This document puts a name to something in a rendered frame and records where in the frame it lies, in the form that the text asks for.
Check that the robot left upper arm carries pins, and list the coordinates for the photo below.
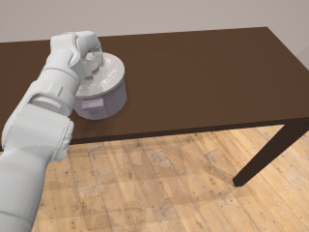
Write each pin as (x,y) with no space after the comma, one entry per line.
(39,136)

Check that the pot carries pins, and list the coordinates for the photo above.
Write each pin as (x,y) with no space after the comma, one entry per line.
(103,106)

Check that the robot left forearm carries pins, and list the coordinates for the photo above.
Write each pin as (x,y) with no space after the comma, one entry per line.
(59,81)

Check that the table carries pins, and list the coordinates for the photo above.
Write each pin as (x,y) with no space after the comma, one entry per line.
(181,83)

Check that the knob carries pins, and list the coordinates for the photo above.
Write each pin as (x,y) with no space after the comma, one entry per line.
(93,65)

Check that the robot left hand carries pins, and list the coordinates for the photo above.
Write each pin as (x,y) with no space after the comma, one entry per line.
(93,44)

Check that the lid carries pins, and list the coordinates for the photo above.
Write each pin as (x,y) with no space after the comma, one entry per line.
(108,77)

